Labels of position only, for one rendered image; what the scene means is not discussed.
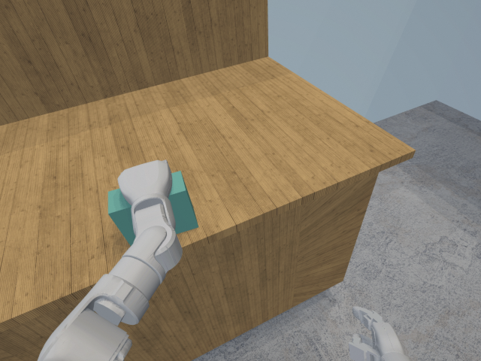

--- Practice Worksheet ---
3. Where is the sponge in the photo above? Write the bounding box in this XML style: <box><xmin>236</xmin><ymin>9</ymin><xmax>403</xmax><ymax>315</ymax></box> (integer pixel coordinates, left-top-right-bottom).
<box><xmin>108</xmin><ymin>171</ymin><xmax>198</xmax><ymax>246</ymax></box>

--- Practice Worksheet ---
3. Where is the table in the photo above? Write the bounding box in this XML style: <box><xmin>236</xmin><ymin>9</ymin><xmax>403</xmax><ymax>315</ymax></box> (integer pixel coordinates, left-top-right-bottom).
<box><xmin>0</xmin><ymin>0</ymin><xmax>416</xmax><ymax>361</ymax></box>

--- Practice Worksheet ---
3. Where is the right robot hand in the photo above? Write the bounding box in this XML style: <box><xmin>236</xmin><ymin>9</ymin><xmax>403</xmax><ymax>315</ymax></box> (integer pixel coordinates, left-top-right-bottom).
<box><xmin>349</xmin><ymin>306</ymin><xmax>406</xmax><ymax>361</ymax></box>

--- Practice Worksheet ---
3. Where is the left robot hand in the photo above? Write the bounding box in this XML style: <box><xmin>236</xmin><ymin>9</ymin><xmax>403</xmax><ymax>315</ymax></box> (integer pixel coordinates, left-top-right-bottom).
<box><xmin>117</xmin><ymin>160</ymin><xmax>172</xmax><ymax>206</ymax></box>

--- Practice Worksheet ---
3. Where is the robot left forearm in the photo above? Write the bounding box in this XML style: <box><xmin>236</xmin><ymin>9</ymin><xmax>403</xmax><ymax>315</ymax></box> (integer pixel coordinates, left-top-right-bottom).
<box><xmin>38</xmin><ymin>194</ymin><xmax>183</xmax><ymax>361</ymax></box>

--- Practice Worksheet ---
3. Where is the left robot upper arm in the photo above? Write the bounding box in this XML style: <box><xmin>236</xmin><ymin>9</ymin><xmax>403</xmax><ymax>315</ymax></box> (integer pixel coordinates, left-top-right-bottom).
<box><xmin>42</xmin><ymin>308</ymin><xmax>132</xmax><ymax>361</ymax></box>

